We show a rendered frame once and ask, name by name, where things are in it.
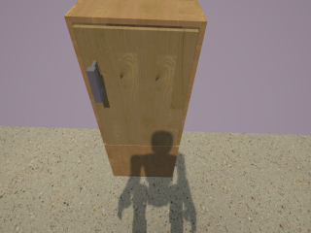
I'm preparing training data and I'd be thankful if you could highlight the handle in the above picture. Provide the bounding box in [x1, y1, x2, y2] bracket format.
[86, 60, 104, 103]

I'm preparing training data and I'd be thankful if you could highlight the cupboard door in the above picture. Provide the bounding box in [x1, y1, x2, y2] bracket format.
[72, 24, 199, 147]

